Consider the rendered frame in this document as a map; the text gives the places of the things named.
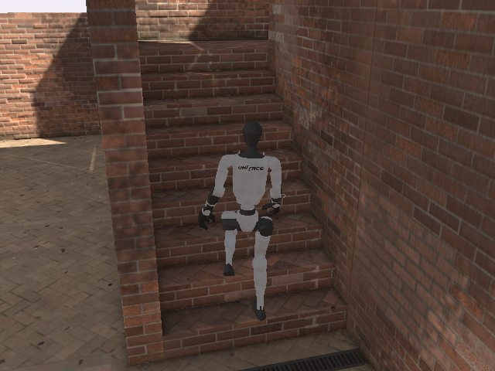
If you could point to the stairs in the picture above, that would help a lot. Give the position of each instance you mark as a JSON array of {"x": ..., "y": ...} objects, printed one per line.
[{"x": 196, "y": 104}]

